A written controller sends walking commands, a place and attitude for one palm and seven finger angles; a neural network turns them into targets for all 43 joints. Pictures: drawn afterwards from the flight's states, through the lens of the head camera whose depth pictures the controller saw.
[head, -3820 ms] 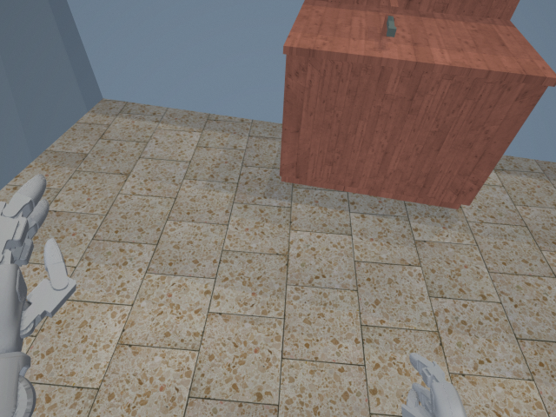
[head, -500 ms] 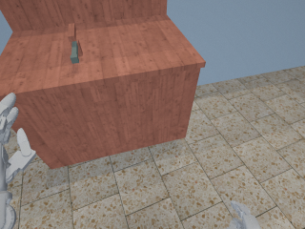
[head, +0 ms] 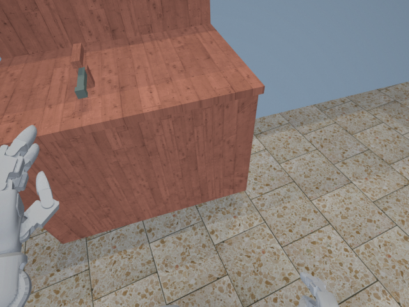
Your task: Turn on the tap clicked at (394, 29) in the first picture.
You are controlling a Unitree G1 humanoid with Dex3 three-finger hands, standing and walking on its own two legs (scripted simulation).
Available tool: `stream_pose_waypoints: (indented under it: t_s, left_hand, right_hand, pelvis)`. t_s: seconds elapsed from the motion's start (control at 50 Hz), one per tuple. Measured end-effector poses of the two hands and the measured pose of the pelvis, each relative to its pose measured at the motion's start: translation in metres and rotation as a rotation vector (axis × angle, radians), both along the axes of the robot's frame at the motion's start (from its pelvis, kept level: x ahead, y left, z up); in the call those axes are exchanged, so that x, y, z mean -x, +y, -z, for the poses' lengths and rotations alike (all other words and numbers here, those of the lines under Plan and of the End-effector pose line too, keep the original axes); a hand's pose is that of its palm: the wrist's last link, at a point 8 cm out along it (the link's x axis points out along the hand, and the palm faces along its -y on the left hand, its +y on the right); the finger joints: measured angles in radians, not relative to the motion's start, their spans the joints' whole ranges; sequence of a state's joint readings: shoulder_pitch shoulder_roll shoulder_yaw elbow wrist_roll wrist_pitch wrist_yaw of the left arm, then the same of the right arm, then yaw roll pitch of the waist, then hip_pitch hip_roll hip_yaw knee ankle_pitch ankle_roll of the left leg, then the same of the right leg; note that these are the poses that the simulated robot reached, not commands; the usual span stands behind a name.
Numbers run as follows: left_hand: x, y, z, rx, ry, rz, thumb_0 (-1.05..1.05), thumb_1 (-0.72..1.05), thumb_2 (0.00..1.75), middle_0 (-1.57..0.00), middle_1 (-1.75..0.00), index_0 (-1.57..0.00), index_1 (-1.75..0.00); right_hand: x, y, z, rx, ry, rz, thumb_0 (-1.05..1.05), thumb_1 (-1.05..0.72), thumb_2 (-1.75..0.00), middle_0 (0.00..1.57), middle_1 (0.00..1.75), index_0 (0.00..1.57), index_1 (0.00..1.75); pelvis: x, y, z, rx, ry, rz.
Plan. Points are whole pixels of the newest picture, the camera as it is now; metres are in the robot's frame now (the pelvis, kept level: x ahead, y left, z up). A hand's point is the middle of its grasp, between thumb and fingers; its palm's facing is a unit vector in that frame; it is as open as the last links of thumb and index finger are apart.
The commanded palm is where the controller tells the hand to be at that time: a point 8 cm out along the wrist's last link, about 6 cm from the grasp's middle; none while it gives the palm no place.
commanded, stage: take the last steps up to it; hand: left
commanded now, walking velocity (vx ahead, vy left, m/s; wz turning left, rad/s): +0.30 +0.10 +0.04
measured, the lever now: (81, 92) +0.68 +0.42 +0.06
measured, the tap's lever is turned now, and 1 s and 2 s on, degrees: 0 0 0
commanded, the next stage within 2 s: come to a stop and stand still in 1.22 s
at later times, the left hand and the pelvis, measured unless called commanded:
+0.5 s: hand (41, 150) +0.31 +0.28 +0.20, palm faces +0.41 -0.84 -0.36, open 7.4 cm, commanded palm +0.25 +0.32 +0.19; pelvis +0.09 +0.04 +0.01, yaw +0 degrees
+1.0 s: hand (72, 113) +0.40 +0.26 +0.20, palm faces +0.39 -0.82 -0.41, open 7.4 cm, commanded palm +0.34 +0.32 +0.19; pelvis +0.19 +0.04 +0.01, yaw +1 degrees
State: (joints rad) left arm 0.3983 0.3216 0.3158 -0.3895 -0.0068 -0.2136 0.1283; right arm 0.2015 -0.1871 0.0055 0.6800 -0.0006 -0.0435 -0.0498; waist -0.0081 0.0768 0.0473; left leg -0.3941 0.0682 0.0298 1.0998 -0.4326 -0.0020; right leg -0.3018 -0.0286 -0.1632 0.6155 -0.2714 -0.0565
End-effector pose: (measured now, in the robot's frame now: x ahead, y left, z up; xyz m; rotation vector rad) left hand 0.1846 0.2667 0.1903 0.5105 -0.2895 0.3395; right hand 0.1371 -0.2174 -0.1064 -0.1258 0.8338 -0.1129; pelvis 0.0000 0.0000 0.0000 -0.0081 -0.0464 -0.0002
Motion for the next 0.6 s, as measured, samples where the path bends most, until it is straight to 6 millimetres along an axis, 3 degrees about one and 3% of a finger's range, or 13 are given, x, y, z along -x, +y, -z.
stream_pose_waypoints:
  t_s: [0.14, 0.26, 0.34, 0.42, 0.52, 0.6]
  left_hand:
    - [-0.006, 0.004, -0.014, -0.034, 0.005, 0.017, 0.01, 0.89, 0.90, -0.22, -0.30, -0.21, -0.30]
    - [-0.022, 0.030, -0.020, -0.009, -0.075, -0.009, 0.01, 0.89, 0.90, -0.22, -0.30, -0.21, -0.30]
    - [-0.044, 0.053, -0.008, 0.037, -0.119, -0.024, 0.01, 0.89, 0.90, -0.22, -0.30, -0.21, -0.30]
    - [-0.071, 0.062, -0.004, 0.054, -0.095, -0.029, 0.01, 0.89, 0.90, -0.21, -0.30, -0.20, -0.30]
    - [-0.086, 0.049, -0.021, 0.017, -0.089, 0.025, 0.01, 0.89, 0.90, -0.21, -0.30, -0.20, -0.30]
    - [-0.097, 0.039, -0.031, -0.055, -0.065, 0.035, 0.01, 0.89, 0.90, -0.21, -0.30, -0.20, -0.30]
  right_hand:
    - [-0.017, -0.025, -0.028, 0.097, 0.019, 0.012, 0.01, -0.91, -0.90, 0.20, 0.30, 0.21, 0.30]
    - [-0.043, -0.027, -0.045, 0.187, -0.019, 0.021, 0.01, -0.91, -0.90, 0.20, 0.30, 0.20, 0.30]
    - [-0.066, -0.010, -0.047, 0.199, -0.070, 0.050, 0.01, -0.91, -0.90, 0.20, 0.30, 0.20, 0.30]
    - [-0.087, 0.022, -0.049, 0.133, -0.104, 0.031, 0.01, -0.91, -0.90, 0.20, 0.30, 0.20, 0.30]
    - [-0.106, 0.054, -0.045, 0.034, -0.107, -0.014, 0.01, -0.91, -0.90, 0.20, 0.30, 0.21, 0.30]
    - [-0.120, 0.061, -0.034, -0.016, -0.083, -0.030, 0.01, -0.90, -0.90, 0.20, 0.30, 0.21, 0.30]
  pelvis:
    - [-0.017, -0.001, -0.015, -0.023, 0.026, -0.007]
    - [-0.042, 0.019, -0.013, -0.014, 0.031, -0.009]
    - [-0.061, 0.035, -0.004, -0.018, 0.015, -0.002]
    - [-0.074, 0.041, -0.009, -0.004, 0.020, -0.010]
    - [-0.093, 0.042, -0.015, 0.007, 0.038, 0.003]
    - [-0.112, 0.036, -0.015, 0.004, 0.041, 0.009]
